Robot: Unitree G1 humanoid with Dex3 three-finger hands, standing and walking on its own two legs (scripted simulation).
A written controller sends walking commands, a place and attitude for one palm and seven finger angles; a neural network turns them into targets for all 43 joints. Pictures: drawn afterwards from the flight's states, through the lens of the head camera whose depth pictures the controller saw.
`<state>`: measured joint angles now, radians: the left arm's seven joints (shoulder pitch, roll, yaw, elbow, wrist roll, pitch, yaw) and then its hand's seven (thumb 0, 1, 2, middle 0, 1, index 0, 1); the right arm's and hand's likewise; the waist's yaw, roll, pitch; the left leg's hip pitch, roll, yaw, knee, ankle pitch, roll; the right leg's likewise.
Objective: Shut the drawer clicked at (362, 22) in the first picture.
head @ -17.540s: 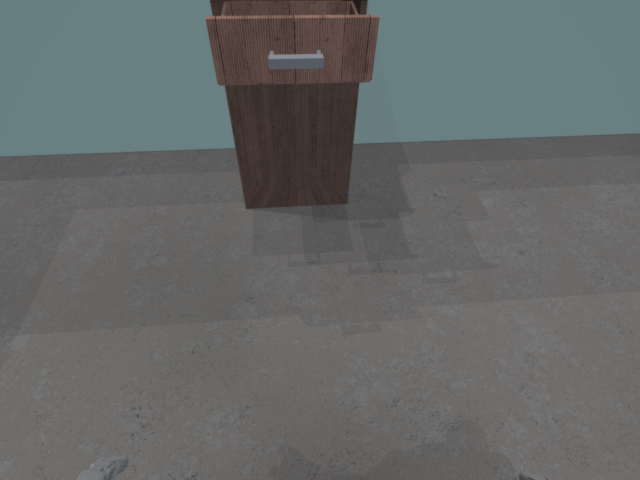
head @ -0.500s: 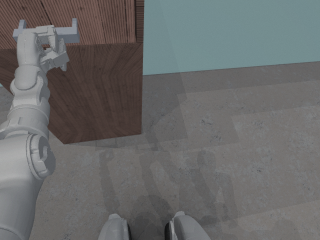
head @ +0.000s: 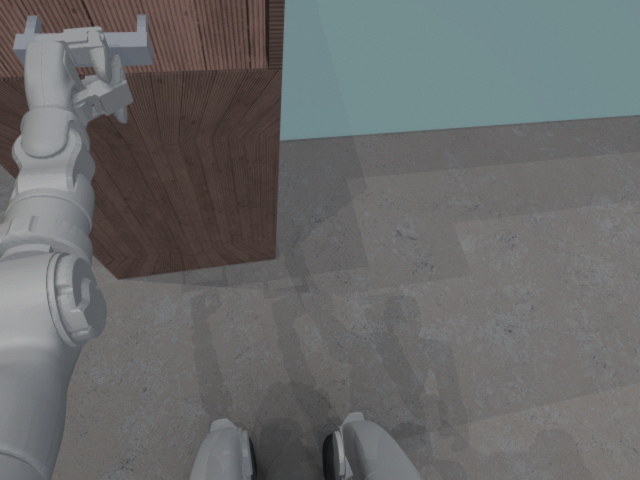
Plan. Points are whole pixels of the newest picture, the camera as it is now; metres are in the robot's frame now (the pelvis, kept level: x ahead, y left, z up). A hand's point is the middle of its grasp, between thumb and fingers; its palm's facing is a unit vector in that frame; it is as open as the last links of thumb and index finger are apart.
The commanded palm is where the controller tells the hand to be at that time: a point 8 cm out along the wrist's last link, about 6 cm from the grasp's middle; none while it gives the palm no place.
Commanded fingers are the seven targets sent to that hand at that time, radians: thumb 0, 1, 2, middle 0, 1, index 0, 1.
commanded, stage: pull the fist back off the drawer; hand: left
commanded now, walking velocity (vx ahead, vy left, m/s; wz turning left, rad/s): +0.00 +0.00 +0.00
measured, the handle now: (88, 36) +0.63 +0.20 +0.11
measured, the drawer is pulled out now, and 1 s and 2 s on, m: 0.00 0.00 0.00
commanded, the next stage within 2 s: draw the hand back to the body in 0.38 s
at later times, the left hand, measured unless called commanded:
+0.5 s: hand (110, 101) +0.53 +0.17 +0.11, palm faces +0.10 -1.00 -0.01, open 3.3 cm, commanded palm +0.49 +0.21 +0.11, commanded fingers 0.00 0.90 0.90 -1.40 -1.60 -1.40 -1.60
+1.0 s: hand (43, 185) +0.39 +0.19 +0.16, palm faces +0.07 -1.00 -0.03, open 3.3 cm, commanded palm +0.35 +0.24 +0.17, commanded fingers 0.00 0.90 0.90 -1.40 -1.60 -1.40 -1.60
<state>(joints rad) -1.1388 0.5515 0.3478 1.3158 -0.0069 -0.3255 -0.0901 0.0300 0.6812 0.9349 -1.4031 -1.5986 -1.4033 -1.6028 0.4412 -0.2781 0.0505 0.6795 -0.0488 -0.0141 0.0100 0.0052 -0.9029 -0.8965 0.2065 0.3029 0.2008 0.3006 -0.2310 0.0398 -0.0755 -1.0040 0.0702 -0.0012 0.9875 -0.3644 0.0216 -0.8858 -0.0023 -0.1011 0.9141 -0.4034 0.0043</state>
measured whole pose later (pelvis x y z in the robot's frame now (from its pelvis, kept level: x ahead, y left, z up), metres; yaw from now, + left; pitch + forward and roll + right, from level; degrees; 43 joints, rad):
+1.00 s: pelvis +0.05 -0.01 +0.05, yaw +1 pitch +6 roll -1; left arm -0.19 0.28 0.24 0.32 -0.25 -0.14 -0.20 0.01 0.90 0.90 -1.40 -1.60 -1.40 -1.60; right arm 0.23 -0.26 0.02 0.57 0.06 0.00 -0.03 0.01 -0.90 -0.90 0.20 0.30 0.20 0.30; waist -0.01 0.06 -0.10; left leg -0.44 0.04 0.04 0.70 -0.35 0.00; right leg -0.35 -0.01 -0.07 0.65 -0.40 0.00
